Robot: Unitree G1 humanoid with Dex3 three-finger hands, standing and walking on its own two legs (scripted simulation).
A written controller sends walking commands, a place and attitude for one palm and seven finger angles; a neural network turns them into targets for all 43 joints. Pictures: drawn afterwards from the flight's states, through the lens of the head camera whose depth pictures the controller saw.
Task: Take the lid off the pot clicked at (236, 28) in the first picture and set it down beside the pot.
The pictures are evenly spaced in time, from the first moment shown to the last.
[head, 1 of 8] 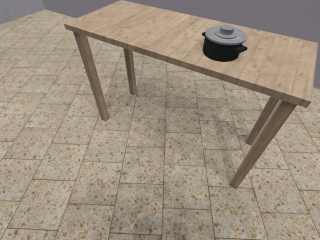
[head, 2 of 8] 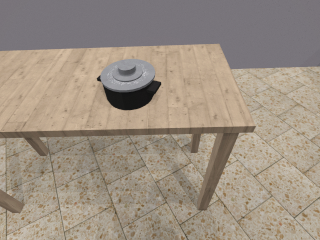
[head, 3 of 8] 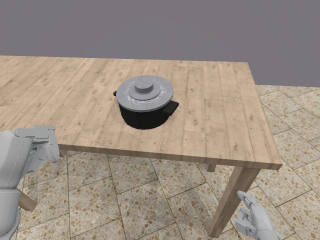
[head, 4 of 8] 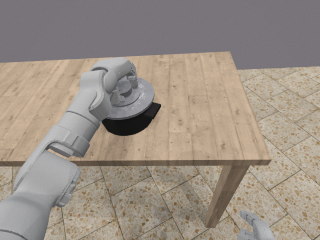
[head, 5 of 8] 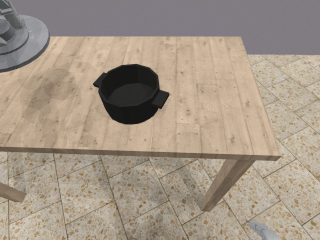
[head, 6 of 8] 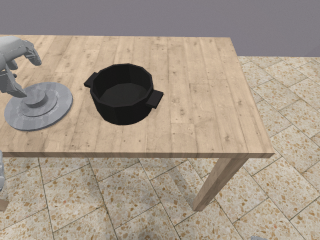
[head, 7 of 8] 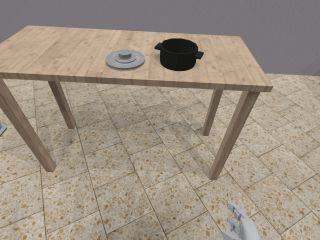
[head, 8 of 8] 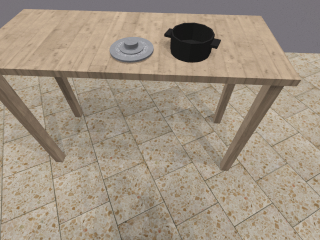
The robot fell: no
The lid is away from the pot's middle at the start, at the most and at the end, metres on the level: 0.00 0.24 0.23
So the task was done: yes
